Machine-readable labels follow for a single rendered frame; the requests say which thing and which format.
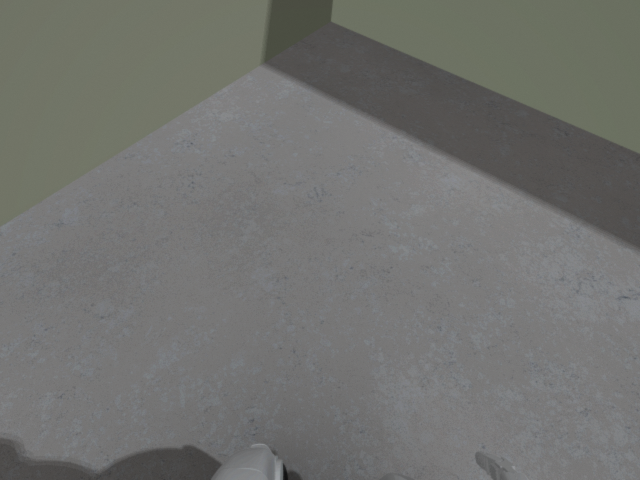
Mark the right robot hand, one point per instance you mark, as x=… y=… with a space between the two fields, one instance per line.
x=498 y=468

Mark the robot left thigh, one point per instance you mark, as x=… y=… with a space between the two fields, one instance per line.
x=250 y=464

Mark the left robot shin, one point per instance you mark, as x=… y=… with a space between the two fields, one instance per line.
x=261 y=446

